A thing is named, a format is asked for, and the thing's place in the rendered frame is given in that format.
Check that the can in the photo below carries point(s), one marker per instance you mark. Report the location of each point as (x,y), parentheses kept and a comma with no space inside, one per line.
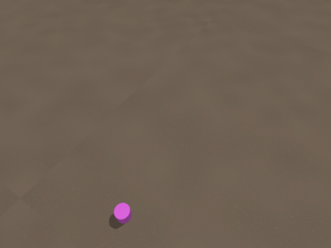
(123,213)

